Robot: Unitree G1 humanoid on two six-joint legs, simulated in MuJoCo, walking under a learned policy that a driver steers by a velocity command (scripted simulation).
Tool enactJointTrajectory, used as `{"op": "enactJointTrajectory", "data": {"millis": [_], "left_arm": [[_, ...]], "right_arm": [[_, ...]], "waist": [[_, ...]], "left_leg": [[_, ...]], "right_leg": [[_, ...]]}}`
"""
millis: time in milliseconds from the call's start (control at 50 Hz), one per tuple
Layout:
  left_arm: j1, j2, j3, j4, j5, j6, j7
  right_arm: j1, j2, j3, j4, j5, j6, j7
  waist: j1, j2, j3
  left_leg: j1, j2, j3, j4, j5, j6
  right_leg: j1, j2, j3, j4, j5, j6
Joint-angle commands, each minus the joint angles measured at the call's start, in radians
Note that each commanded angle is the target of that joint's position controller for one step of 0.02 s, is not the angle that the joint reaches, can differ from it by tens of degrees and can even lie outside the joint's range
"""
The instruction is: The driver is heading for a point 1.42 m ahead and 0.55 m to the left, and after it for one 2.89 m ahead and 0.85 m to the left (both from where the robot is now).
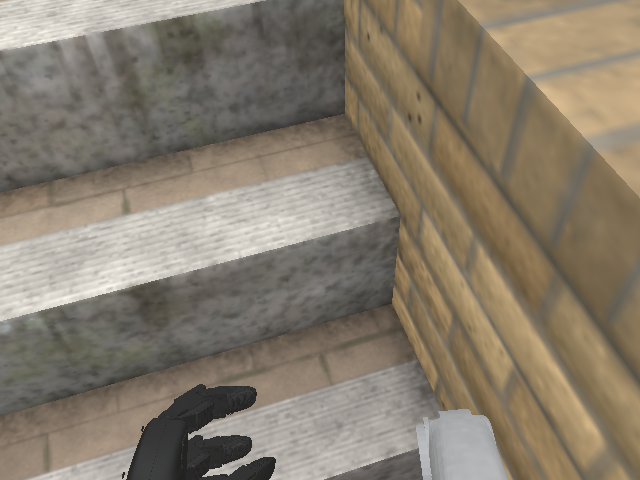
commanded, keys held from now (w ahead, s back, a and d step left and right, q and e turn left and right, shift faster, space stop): w+q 0.98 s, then w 0.02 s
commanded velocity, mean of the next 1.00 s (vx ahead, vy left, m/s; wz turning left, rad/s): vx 0.49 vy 0.00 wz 0.44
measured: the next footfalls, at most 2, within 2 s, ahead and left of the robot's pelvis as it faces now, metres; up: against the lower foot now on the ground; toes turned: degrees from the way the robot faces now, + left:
right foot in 0.06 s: +0.12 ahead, -0.18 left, +0.20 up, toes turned +7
left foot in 0.56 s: -0.05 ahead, +0.03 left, +0.00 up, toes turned +17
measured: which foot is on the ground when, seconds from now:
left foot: down 0.00-0.06, up 0.08-0.54, down 0.56-1.00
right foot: up 0.00-0.04, down 0.06-0.52, up 0.54-1.00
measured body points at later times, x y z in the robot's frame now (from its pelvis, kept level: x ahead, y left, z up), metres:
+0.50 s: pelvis -0.05 -0.05 +0.09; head -0.06 -0.06 +0.54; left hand +0.23 +0.18 +0.12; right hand +0.02 -0.33 -0.02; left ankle -0.06 +0.01 -0.58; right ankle +0.07 -0.18 -0.55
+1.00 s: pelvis -0.20 -0.05 +0.00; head -0.22 -0.03 +0.45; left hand -0.12 +0.30 -0.04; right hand +0.05 -0.19 -0.06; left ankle -0.10 +0.02 -0.72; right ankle -0.24 -0.26 -0.55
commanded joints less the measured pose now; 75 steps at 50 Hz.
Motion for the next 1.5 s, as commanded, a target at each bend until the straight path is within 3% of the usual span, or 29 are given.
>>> {"op": "enactJointTrajectory", "data": {"millis": [20, 60, 80, 100, 120, 160, 200, 260, 340, 400, 520, 580, 620, 640, 660, 720, 800, 920, 1040, 1160, 1220, 1260, 1300, 1340, 1360, 1380, 1420, 1460, 1500], "left_arm": [[-0.060, 0.036, -0.036, -0.146, 0.066, -0.060, -0.034], [0.512, 0.307, 0.119, 0.109, 0.040, -0.065, -0.029], [0.480, 0.264, 0.117, 0.088, 0.053, -0.050, -0.030], [0.384, 0.359, 0.148, 0.168, 0.026, -0.034, -0.041], [0.469, 0.300, 0.132, 0.214, 0.033, -0.018, -0.017], [0.265, 0.300, 0.159, 0.165, 0.040, -0.013, -0.025], [-0.076, 0.126, 0.123, 0.073, 0.022, -0.037, -0.014], [-0.171, 0.083, 0.098, 0.036, 0.045, -0.074, 0.021], [-0.011, 0.199, 0.114, 0.031, 0.081, -0.077, 0.038], [-0.187, 0.162, 0.079, -0.019, 0.079, -0.067, -0.001], [-0.277, -0.002, 0.028, -0.116, -0.035, -0.061, -0.035], [-0.150, -0.074, 0.029, -0.124, 0.022, -0.049, -0.058], [-0.131, -0.003, 0.019, -0.155, 0.021, -0.056, -0.059], [-0.202, 0.055, 0.044, -0.175, -0.006, -0.032, -0.035], [-0.218, 0.115, 0.093, -0.148, -0.041, -0.010, -0.011], [-0.225, 0.148, 0.136, -0.073, -0.034, 0.022, 0.032], [-0.257, 0.086, 0.129, -0.025, 0.013, 0.043, -0.037], [-0.150, 0.115, 0.132, 0.012, 0.027, -0.063, -0.050], [-0.005, 0.158, 0.145, 0.055, 0.019, -0.038, -0.013], [0.345, 0.258, 0.146, 0.103, 0.031, 0.018, 0.005], [0.855, 0.336, 0.151, 0.327, 0.120, 0.034, 0.007], [0.258, 0.094, 0.053, 0.211, 0.045, -0.013, -0.030], [-0.260, 0.080, 0.017, 0.005, 0.020, 0.000, -0.048], [0.037, 0.143, 0.048, 0.067, 0.058, -0.030, -0.034], [0.101, 0.277, 0.070, 0.078, 0.090, -0.024, -0.023], [0.183, 0.380, 0.119, 0.084, 0.036, -0.034, 0.021], [0.244, 0.381, 0.138, 0.080, -0.001, -0.010, 0.071], [0.295, 0.393, 0.165, 0.066, 0.027, -0.018, 0.089], [0.037, 0.357, 0.146, -0.026, 0.037, -0.060, 0.078]], "right_arm": [[-0.369, -0.165, -0.042, -0.065, 0.042, 0.117, -0.036], [-0.393, -0.354, -0.069, -0.091, 0.060, 0.089, 0.005], [-0.345, -0.310, -0.064, -0.076, 0.121, 0.083, 0.031], [-0.259, -0.169, -0.041, -0.104, 0.116, 0.107, 0.058], [-0.209, -0.084, -0.035, -0.057, 0.102, 0.081, 0.099], [-0.177, -0.049, -0.043, -0.089, 0.100, 0.073, 0.128], [-0.142, -0.046, -0.061, -0.104, 0.014, 0.141, 0.090], [-0.107, -0.092, -0.069, -0.138, -0.014, 0.214, 0.047], [-0.204, -0.155, -0.084, -0.246, 0.028, 0.242, 0.019], [0.147, -0.131, -0.068, -0.156, 0.065, 0.229, 0.025], [0.194, 0.071, 0.002, -0.039, -0.011, 0.216, 0.051], [-0.034, -0.111, -0.014, -0.127, -0.056, 0.139, 0.094], [-0.172, -0.258, -0.051, -0.241, -0.024, 0.092, 0.052], [-0.252, -0.194, -0.044, -0.287, -0.041, 0.081, 0.017], [-0.222, -0.048, 0.003, -0.315, -0.072, 0.084, 0.000], [-0.132, -0.046, -0.011, -0.354, -0.041, 0.084, -0.037], [-0.029, -0.016, -0.050, -0.292, 0.038, 0.111, -0.049], [-0.031, -0.059, -0.079, -0.322, 0.060, 0.038, -0.016], [-0.170, -0.083, -0.076, -0.333, 0.013, 0.066, 0.000], [-0.443, -0.159, -0.045, -0.423, 0.012, 0.044, -0.002], [-0.733, -0.171, -0.059, -0.512, 0.032, 0.058, 0.013], [-0.284, -0.009, -0.022, -0.417, 0.104, 0.102, 0.030], [0.085, -0.081, -0.039, -0.334, 0.101, 0.181, 0.019], [-0.076, -0.015, -0.011, -0.315, 0.048, 0.174, 0.038], [-0.090, 0.002, 0.000, -0.377, 0.086, 0.161, 0.063], [-0.045, -0.112, -0.017, -0.398, 0.110, 0.139, 0.097], [-0.299, -0.210, -0.035, -0.507, 0.055, 0.171, 0.110], [-0.419, -0.235, -0.046, -0.526, 0.106, 0.221, 0.048], [-0.295, -0.211, -0.033, -0.452, 0.071, 0.230, 0.051]], "waist": [[0.200, -0.019, -0.098], [0.421, 0.214, -0.636], [0.402, 0.293, -0.526], [0.230, -0.214, -0.507], [0.200, -0.363, -0.575], [0.026, -0.279, -0.507], [-0.082, -0.297, -0.256], [-0.121, -0.082, -0.099], [-0.057, -0.064, -0.055], [-0.231, -0.126, -0.086], [-0.118, 0.075, 0.032], [0.128, 0.191, -0.006], [0.121, 0.140, -0.005], [0.151, 0.183, 0.054], [0.157, 0.231, 0.054], [0.075, 0.431, -0.107], [-0.002, 0.306, -0.130], [-0.007, 0.031, -0.167], [0.080, -0.024, 0.049], [0.260, 0.146, -0.096], [0.450, 0.141, -0.008], [0.023, -0.349, 0.101], [-0.298, -0.102, 0.129], [-0.069, 0.185, 0.086], [-0.078, 0.115, 0.075], [-0.086, -0.043, 0.043], [0.023, -0.200, -0.071], [0.148, -0.093, -0.031], [0.044, -0.122, 0.065]], "left_leg": [[-0.212, 0.007, -0.001, -0.005, 0.985, 0.152], [-0.091, 0.087, -0.124, 0.228, 1.314, 0.195], [-0.020, 0.060, -0.254, 0.398, 1.071, 0.163], [-0.346, -0.041, -0.310, 0.713, 0.183, 0.078], [-0.538, -0.150, -0.540, 1.099, -0.110, 0.049], [-0.785, -0.252, -0.516, 1.304, -0.045, 0.055], [-0.695, -0.238, -0.319, 1.468, -0.012, 0.004], [-0.594, -0.231, -0.313, 1.557, 0.243, 0.070], [-0.684, -0.207, -0.375, 1.416, 0.273, 0.099], [-0.372, -0.213, -0.166, 1.159, 0.229, 0.064], [-0.328, -0.054, -0.166, 0.109, 0.522, 0.287], [-0.356, -0.171, -0.408, 0.404, 0.672, 0.163], [-0.483, 0.027, -1.076, -0.022, -0.169, 0.324], [-0.579, 0.058, -1.207, -0.106, -0.537, 0.363], [-0.590, 0.004, -1.142, -0.077, -0.615, 0.360], [-0.195, -0.046, -0.937, 0.041, -0.520, 0.308], [-0.107, -0.163, -0.818, 0.103, -0.325, 0.238], [0.106, -0.067, -1.107, 0.005, -0.342, 0.368], [-0.328, -0.204, -0.834, -0.014, -0.310, 0.310], [-0.690, -0.285, -0.604, -0.053, -0.223, 0.152], [-0.985, -0.476, -0.214, 0.186, -0.151, -0.117], [-0.882, -0.435, -0.326, 1.475, -0.287, 0.014], [-0.789, -0.463, -0.407, 1.703, -0.305, 0.017], [-0.870, -0.560, -0.320, 2.055, -0.191, 0.014], [-0.889, -0.493, -0.403, 2.141, -0.110, -0.012], [-0.920, -0.310, -0.490, 1.882, 0.031, -0.034], [-1.052, -0.106, -0.472, 1.291, 0.129, -0.082], [-0.941, -0.083, -0.429, 1.220, 0.178, -0.123], [-0.614, 0.004, -0.448, 0.921, 0.447, 0.001]], "right_leg": [[0.574, -0.095, -0.131, -0.766, 0.106, -0.083], [1.292, 0.096, -0.157, -1.106, 0.539, -0.096], [1.225, 0.082, 0.072, -1.554, 0.162, -0.150], [1.476, -0.013, 0.312, -1.453, 0.636, -0.177], [1.568, -0.106, 0.368, -1.381, 1.033, -0.200], [1.447, -0.135, 0.277, -1.494, 0.916, -0.165], [0.953, -0.099, 0.094, -1.456, 0.695, -0.130], [0.647, -0.164, 0.082, -1.474, 0.367, -0.129], [0.781, -0.251, 0.075, -1.542, 0.411, -0.124], [0.610, -0.143, -0.269, -1.476, 0.196, -0.066], [0.699, -0.104, -0.360, -0.746, 0.101, -0.033], [0.292, -0.002, -0.255, 0.214, 0.057, -0.008], [0.267, 0.040, -0.071, 0.031, 0.392, 0.003], [0.331, 0.028, 0.013, -0.188, 0.541, -0.007], [0.441, 0.089, -0.017, -0.310, 0.588, -0.017], [0.591, 0.170, -0.030, -0.776, 0.561, 0.022], [0.767, 0.216, -0.050, -1.051, 0.563, -0.032], [0.625, 0.190, 0.021, -0.664, 0.308, -0.131], [0.795, 0.178, -0.102, -0.872, 0.347, -0.067], [1.091, 0.223, -0.232, -0.652, 0.470, -0.008], [1.476, 0.113, -0.386, -1.365, 0.534, -0.096], [0.998, -0.135, -0.071, -1.836, 0.802, -0.183], [0.794, -0.039, -0.146, -2.118, 0.845, -0.159], [0.926, -0.006, -0.174, -1.895, 0.884, -0.127], [0.882, -0.069, -0.140, -1.795, 0.900, -0.145], [0.981, -0.208, -0.060, -1.773, 0.796, -0.209], [1.277, -0.319, 0.192, -1.720, 0.512, -0.236], [1.148, -0.367, 0.366, -1.645, 0.166, -0.286], [0.778, -0.259, 0.255, -1.475, -0.032, -0.228]]}}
